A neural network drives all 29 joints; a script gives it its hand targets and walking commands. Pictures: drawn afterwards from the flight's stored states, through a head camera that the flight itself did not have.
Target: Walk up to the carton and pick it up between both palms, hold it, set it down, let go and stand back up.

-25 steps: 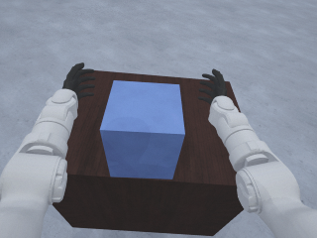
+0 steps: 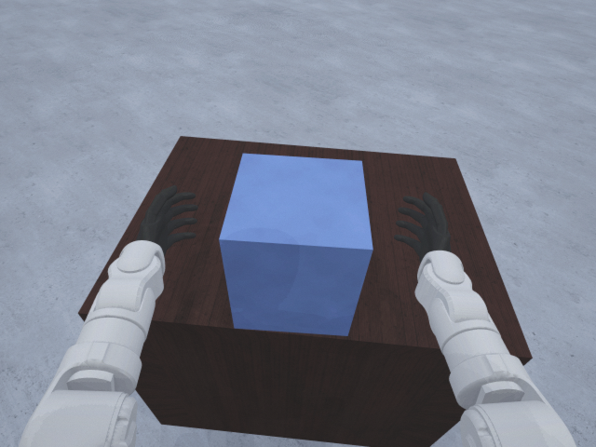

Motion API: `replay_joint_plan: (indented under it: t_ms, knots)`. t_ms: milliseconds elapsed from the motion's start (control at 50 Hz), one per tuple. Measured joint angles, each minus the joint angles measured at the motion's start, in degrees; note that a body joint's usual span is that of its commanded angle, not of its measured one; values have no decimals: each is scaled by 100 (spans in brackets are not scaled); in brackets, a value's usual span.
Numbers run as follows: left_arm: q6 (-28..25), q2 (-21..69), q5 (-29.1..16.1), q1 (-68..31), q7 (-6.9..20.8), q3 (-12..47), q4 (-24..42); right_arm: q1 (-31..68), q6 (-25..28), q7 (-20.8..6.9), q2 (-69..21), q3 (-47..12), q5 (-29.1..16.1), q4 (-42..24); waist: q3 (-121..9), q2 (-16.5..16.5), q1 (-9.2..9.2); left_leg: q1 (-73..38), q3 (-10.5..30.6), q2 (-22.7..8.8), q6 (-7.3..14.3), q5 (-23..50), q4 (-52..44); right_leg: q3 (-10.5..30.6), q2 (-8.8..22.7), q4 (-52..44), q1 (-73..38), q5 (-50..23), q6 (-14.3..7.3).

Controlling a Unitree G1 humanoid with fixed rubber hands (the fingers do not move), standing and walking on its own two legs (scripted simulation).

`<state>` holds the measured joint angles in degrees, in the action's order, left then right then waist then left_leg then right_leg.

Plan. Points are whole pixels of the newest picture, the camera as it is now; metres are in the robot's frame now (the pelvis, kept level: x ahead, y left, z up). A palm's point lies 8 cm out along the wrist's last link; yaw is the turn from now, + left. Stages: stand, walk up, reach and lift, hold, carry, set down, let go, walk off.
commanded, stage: set down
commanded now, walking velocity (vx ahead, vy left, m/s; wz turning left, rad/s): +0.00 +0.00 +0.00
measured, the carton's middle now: (296, 246) +0.45 -0.03 +0.00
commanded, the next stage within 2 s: none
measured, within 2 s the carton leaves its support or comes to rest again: neither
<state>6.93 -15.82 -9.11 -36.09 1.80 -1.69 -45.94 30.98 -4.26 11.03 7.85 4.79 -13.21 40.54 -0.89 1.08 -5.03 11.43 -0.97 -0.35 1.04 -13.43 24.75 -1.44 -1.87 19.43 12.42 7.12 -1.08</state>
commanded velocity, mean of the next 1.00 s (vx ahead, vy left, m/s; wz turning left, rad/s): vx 0.00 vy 0.00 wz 0.00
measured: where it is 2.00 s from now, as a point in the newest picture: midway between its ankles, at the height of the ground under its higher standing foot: outside the picture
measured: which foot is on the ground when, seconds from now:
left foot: down 0.00-1.00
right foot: down 0.00-1.00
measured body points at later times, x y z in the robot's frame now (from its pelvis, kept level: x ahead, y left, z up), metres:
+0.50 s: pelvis +0.01 +0.00 +0.00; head +0.02 +0.00 +0.45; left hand +0.33 +0.20 +0.01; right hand +0.31 -0.21 +0.02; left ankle +0.00 +0.10 -0.74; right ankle +0.03 -0.11 -0.74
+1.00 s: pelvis +0.01 -0.02 -0.01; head +0.01 +0.00 +0.44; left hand +0.25 +0.21 -0.04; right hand +0.24 -0.21 -0.02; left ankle +0.00 +0.10 -0.74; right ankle +0.03 -0.11 -0.74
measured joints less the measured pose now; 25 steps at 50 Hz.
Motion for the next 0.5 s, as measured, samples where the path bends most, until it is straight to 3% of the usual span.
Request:
replay_joint_plan:
  t_ms: [160, 280, 400, 500]
  knots:
    - [-77, 162, -5, 730, -10, 71, 510, -787, 141, -72, -88, -7, 68, -502, 164, -16, 102, -255, -26, 12, 19, -47, -11, 30, 9, 25, -229, 57, 17]
    - [-386, 343, 236, 1614, 6, 51, 1112, -1576, 454, -176, -190, -141, 142, -995, 212, -52, 271, -294, -78, -9, 10, -86, -3, 86, -15, 83, -224, 101, 7]
    - [-955, 235, -81, 2215, -63, 272, 1146, -2125, 722, -193, -378, -44, 400, -1349, 162, -71, 344, -46, -16, 9, -8, -123, 120, 24, 7, 295, 44, 208, -18]
    - [-1367, 61, -271, 2353, -36, 478, 993, -2175, 920, -208, -394, 55, 530, -1269, 104, -118, 314, 197, 60, 24, -25, -154, 245, -48, 24, 434, 268, 275, -36]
